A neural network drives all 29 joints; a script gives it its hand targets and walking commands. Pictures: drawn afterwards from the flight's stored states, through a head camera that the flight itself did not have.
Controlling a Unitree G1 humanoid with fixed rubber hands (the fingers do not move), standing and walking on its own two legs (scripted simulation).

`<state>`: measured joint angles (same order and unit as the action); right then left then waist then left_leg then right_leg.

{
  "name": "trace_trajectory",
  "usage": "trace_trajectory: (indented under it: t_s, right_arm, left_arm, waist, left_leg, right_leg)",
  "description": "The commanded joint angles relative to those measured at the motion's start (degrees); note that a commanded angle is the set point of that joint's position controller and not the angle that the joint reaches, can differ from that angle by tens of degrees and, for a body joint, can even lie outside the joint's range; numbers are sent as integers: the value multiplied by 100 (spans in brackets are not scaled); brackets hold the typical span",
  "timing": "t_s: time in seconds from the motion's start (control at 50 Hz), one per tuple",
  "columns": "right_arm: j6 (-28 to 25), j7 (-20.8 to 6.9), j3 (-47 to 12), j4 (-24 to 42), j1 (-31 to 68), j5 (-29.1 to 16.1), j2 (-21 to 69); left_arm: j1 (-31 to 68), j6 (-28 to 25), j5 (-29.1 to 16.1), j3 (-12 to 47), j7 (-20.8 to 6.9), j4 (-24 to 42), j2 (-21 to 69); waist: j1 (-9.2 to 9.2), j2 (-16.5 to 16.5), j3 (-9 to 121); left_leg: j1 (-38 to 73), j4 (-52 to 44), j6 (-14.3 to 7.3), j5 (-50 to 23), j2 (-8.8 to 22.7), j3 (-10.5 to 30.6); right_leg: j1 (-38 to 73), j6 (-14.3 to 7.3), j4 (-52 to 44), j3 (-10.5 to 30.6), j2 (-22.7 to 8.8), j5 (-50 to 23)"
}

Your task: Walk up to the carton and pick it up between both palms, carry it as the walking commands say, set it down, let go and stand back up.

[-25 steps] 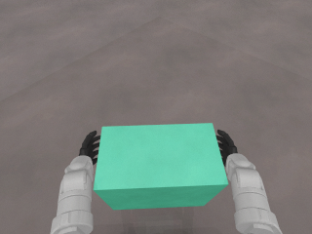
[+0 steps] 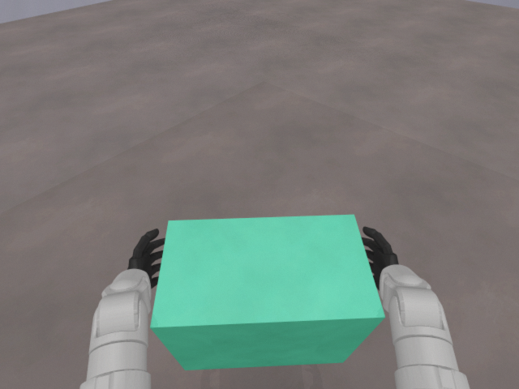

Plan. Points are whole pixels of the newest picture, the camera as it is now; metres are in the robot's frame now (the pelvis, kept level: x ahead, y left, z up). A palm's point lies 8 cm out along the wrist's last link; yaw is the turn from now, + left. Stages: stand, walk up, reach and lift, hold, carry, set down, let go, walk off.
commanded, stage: reach and lift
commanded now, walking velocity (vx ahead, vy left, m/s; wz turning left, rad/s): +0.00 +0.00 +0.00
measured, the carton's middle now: (263, 298) +0.27 +0.01 -0.03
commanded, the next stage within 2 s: hold in 1.06 s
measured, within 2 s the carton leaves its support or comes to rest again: neither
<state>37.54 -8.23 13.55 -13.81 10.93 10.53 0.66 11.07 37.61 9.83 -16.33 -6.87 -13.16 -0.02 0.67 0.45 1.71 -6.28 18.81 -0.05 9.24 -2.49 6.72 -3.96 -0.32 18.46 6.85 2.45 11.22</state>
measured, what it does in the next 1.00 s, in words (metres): stands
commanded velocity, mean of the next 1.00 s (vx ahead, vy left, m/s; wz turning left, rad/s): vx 0.00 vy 0.00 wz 0.00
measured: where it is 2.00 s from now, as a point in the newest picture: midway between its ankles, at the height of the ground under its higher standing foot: outside the picture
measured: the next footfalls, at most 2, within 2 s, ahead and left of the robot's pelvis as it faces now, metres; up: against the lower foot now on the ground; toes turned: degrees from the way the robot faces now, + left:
none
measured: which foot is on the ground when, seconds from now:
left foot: down 0.00-1.00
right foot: down 0.00-1.00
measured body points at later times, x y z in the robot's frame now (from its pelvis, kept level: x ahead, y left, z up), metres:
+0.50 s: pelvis +0.00 +0.00 +0.00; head -0.03 +0.01 +0.45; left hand +0.29 +0.20 +0.04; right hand +0.29 -0.19 +0.03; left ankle +0.01 +0.12 -0.75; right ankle -0.01 -0.12 -0.75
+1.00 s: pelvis +0.01 +0.00 +0.00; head -0.02 +0.00 +0.45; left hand +0.29 +0.20 +0.03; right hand +0.29 -0.19 +0.03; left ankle +0.01 +0.12 -0.75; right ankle -0.01 -0.12 -0.75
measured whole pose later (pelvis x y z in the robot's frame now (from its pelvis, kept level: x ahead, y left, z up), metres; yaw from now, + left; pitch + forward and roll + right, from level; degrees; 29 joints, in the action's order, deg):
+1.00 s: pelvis +0.01 +0.00 +0.00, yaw +0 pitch -5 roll +0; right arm 41.8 -8.4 12.6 -6.2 7.6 9.4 0.8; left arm 7.6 41.6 9.9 -14.5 -7.1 -5.4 0.3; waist -0.5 0.3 -0.5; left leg -3.2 17.0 -0.3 9.0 -2.3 6.4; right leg -0.4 -0.4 15.7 6.4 2.2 10.5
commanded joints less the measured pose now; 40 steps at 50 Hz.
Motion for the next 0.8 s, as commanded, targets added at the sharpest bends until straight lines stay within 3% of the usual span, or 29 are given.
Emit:
trace_trajectory:
  t_s: [0.0,0.24,0.62,0.78]
  right_arm:
    - [-37,-867,-3350,778,2954,-1087,4717]
    - [174,-813,-3216,912,2991,-1080,4626]
    - [211,-705,-3309,1343,2572,-1121,4379]
    - [218,-657,-3374,1517,2439,-1138,4276]
  left_arm:
    - [2727,73,-1191,3534,-1007,702,4866]
    - [2796,268,-1108,3459,-1006,897,4661]
    - [2341,293,-1099,3606,-910,1253,4538]
    - [2201,293,-1108,3668,-855,1442,4406]
  waist:
    - [-11,-99,1101]
    - [-68,-67,904]
    - [-117,-117,1101]
    - [-117,-100,1051]
  left_leg:
    - [600,-270,145,-950,-262,-400]
    - [587,-301,120,-662,-311,-464]
    - [806,-263,145,-1443,-290,-364]
    - [819,-268,133,-1434,-303,-365]
  right_leg:
    - [206,-8,-348,-301,283,-851]
    - [260,-9,-464,-284,280,-696]
    - [427,14,-410,-312,340,-1369]
    - [417,24,-421,-314,338,-1353]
